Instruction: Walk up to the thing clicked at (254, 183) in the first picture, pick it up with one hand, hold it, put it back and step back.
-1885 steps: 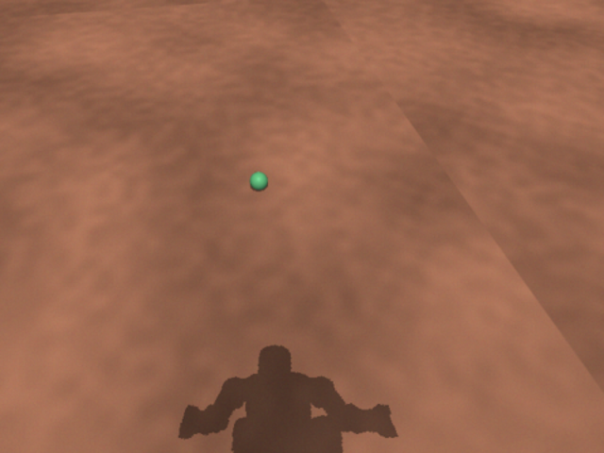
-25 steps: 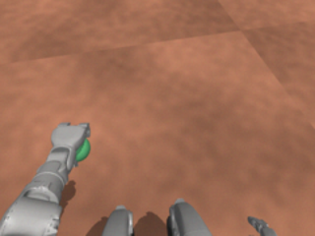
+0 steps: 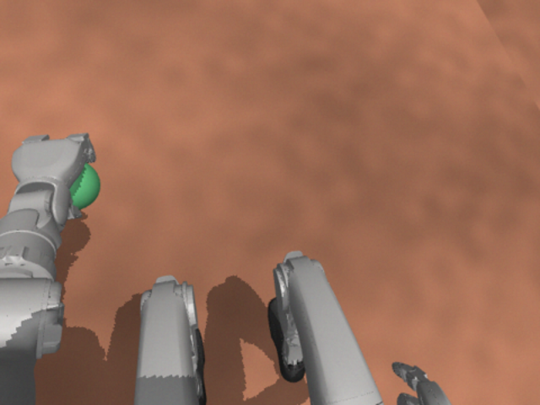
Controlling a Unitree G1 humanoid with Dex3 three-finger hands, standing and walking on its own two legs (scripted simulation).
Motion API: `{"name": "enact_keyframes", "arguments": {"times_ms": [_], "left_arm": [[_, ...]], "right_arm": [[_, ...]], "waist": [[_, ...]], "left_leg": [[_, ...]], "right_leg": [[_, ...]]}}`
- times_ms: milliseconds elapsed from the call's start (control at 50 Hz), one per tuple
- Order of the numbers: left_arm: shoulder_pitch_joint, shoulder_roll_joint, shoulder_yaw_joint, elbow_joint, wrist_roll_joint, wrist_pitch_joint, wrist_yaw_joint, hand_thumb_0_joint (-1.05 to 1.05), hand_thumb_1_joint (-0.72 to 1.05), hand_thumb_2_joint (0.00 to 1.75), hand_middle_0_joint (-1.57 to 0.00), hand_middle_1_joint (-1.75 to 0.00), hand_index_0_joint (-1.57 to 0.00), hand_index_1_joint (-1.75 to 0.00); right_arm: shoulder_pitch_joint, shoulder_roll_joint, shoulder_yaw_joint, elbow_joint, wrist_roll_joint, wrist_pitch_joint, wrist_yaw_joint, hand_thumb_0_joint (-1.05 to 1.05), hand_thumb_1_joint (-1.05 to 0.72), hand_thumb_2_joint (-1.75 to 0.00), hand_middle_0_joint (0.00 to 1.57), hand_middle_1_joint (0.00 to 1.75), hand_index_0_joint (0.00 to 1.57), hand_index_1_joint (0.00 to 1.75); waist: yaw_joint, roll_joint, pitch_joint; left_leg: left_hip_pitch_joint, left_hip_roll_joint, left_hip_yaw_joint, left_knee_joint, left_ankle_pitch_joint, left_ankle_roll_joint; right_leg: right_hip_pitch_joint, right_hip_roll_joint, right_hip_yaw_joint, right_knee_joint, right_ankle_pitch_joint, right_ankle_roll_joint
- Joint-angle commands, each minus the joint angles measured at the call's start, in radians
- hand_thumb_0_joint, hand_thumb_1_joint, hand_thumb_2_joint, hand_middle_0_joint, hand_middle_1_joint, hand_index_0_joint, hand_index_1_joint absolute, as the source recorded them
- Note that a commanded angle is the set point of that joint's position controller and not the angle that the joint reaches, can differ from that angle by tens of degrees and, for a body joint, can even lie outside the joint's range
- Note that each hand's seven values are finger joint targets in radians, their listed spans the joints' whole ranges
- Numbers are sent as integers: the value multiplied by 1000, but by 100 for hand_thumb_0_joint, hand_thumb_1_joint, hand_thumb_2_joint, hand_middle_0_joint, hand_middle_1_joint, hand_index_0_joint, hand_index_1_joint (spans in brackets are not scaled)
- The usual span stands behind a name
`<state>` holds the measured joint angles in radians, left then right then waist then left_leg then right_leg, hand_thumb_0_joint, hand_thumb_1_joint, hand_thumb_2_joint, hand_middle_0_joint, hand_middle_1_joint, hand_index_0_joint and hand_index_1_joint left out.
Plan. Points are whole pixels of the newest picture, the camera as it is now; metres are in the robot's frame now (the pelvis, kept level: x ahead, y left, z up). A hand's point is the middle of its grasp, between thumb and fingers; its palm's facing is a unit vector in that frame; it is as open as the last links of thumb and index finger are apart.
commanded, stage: crouch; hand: left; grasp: from above
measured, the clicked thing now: (70, 184) +0.48 +0.25 -0.17
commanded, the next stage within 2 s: lower in 0.94 s
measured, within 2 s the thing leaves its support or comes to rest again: neither
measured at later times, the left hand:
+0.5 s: hand (83, 185) +0.50 +0.26 -0.25, palm faces -0.45 -0.03 -0.89, open 11.0 cm
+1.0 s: hand (91, 185) +0.52 +0.26 -0.30, palm faces -0.46 -0.02 -0.89, open 10.9 cm
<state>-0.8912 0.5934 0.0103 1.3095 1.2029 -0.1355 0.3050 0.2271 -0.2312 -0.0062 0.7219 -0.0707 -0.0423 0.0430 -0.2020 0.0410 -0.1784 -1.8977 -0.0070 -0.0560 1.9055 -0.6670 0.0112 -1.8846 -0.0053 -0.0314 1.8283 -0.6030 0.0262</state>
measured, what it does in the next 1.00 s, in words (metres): lowers itself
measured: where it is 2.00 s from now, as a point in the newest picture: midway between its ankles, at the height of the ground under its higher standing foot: (241, 368)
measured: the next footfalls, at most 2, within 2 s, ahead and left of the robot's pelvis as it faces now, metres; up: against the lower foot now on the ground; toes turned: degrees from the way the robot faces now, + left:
none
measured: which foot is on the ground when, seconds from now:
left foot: down 0.00-1.00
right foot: down 0.00-1.00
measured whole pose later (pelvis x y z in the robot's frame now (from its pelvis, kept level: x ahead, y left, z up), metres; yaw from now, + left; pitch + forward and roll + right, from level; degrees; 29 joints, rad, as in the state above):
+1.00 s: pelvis -0.01 +0.00 -0.13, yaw -5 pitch +37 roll -10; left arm -1.13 0.89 0.09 1.49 1.29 -0.19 0.30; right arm 0.21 -0.29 0.13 0.67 -0.13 -0.02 0.14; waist -0.33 -0.01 0.00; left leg -2.27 -0.01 -0.13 2.35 -0.72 0.01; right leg -2.23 0.01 -0.09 2.21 -0.63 0.04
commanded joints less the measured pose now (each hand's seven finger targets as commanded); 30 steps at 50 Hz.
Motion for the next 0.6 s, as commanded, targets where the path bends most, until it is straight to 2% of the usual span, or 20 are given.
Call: {"name": "enact_keyframes", "arguments": {"times_ms": [0,20,40,60,100,120,140,200,220,260,320,340,360,400,420,440,460,540,560,580], "left_arm": [[-450,300,70,-194,21,-20,55,0,42,98,-66,-122,-75,-114],[-441,293,65,-155,26,-19,55,0,42,97,-67,-121,-76,-112],[-464,328,83,-168,28,-20,60,0,41,98,-68,-120,-75,-112],[-437,308,77,-136,31,-18,58,0,41,101,-68,-122,-75,-114],[-524,395,121,-217,34,-33,61,0,45,103,-70,-123,-78,-115],[-467,339,88,-117,40,-25,54,0,45,104,-72,-121,-79,-114],[-482,308,68,-122,39,-27,50,0,45,104,-71,-122,-78,-114],[-490,361,96,-89,39,-27,52,0,45,103,-70,-123,-78,-115],[-499,352,84,-73,41,-24,50,0,46,104,-70,-123,-78,-115],[-538,393,95,-90,43,-29,45,0,45,104,-71,-123,-78,-115],[-526,407,97,-55,39,-35,35,0,46,103,-70,-123,-78,-115],[-585,454,115,-88,44,-45,36,0,45,103,-71,-122,-78,-114],[-541,444,107,-22,54,-40,33,0,46,103,-71,-122,-79,-114],[-536,439,100,-10,60,-48,31,0,45,102,-72,-119,-79,-112],[-536,432,96,-4,62,-51,30,0,47,101,-73,-120,-80,-113],[-564,475,123,-52,64,-60,34,0,47,99,-71,-121,-79,-112],[-532,473,111,24,70,-52,32,0,47,98,-72,-119,-80,-111],[-596,510,117,-43,70,-68,33,0,49,100,-74,-118,-81,-110],[-560,483,99,20,74,-61,31,0,49,100,-75,-117,-81,-110],[-606,511,113,-42,68,-70,33,0,50,97,-74,-117,-82,-109]], "right_arm": [[210,-253,-79,-19,-15,-19,13,0,-91,-90,20,30,20,30],[211,-255,-76,-18,-17,-20,20,0,-91,-90,20,30,20,30],[208,-256,-76,-22,-18,-20,23,0,-91,-90,20,30,20,30],[215,-253,-69,-22,-22,-21,31,0,-91,-90,20,30,20,30],[221,-261,-76,-16,-26,-18,40,0,-91,-90,20,30,20,30],[220,-256,-68,-17,-29,-17,44,0,-91,-90,20,30,20,30],[210,-258,-67,-18,-30,-16,48,0,-91,-90,20,30,20,30],[217,-272,-65,-17,-35,-16,56,0,-91,-90,20,30,20,30],[205,-272,-62,-21,-36,-16,59,0,-91,-90,20,30,20,30],[209,-271,-61,-18,-35,-9,62,0,-91,-90,20,30,20,30],[204,-269,-51,-18,-40,-6,69,0,-91,-90,20,30,20,30],[210,-277,-53,-10,-42,-3,68,0,-91,-90,20,30,20,30],[204,-279,-45,-19,-41,-4,69,0,-91,-90,20,30,20,30],[201,-286,-40,-18,-43,1,72,0,-91,-90,20,30,20,30],[209,-287,-33,-21,-45,2,76,0,-91,-90,20,30,20,30],[230,-295,-36,-16,-50,5,77,0,-91,-90,20,30,20,30],[212,-303,-28,-20,-45,5,75,0,-91,-90,20,30,20,30],[223,-307,-14,-24,-50,12,79,0,-91,-90,20,30,20,30],[222,-307,-6,-27,-51,12,81,0,-91,-90,20,30,20,30],[226,-306,-4,-28,-54,14,84,0,-91,-90,20,30,20,30]], "waist": [[-25,263,-710],[-27,273,-707],[-24,254,-726],[-33,259,-706],[-34,274,-730],[-42,260,-691],[-56,263,-675],[-56,258,-669],[-61,267,-663],[-65,243,-681],[-71,227,-630],[-75,232,-654],[-73,237,-636],[-74,263,-617],[-90,268,-605],[-91,271,-628],[-79,262,-620],[-98,293,-622],[-108,295,-594],[-112,307,-609]], "left_leg": [[559,-3,-30,-174,330,-9],[537,-6,-19,-152,336,-8],[506,-8,-9,-131,316,0],[507,-7,-12,-120,331,-4],[462,-10,4,-85,311,2],[449,-9,2,-77,291,1],[412,-10,5,-69,263,2],[378,-10,3,-40,247,4],[349,-13,12,-27,238,5],[305,-18,30,14,237,18],[232,-21,35,41,203,20],[227,-18,36,57,199,22],[233,-19,30,51,194,17],[230,-16,20,55,184,11],[229,-15,13,61,192,9],[244,-13,13,77,229,10],[227,-15,7,73,212,8],[224,-11,2,106,205,9],[210,-12,5,113,206,9],[202,-12,7,118,205,10]], "right_leg": [[214,6,-48,-105,211,-73],[219,5,-47,-91,224,-73],[227,10,-47,-82,222,-72],[217,6,-48,-70,229,-70],[233,9,-48,-48,231,-70],[211,9,-52,-40,213,-70],[189,13,-56,-31,196,-71],[182,10,-59,-2,191,-68],[181,12,-58,9,191,-69],[211,22,-52,14,209,-63],[205,22,-52,37,192,-60],[201,26,-53,47,192,-60],[180,22,-57,58,177,-62],[136,24,-69,82,163,-66],[132,24,-75,87,170,-64],[150,23,-79,95,206,-62],[125,23,-81,110,185,-64],[105,30,-91,131,184,-64],[98,28,-91,135,188,-62],[113,32,-92,139,190,-62]]}}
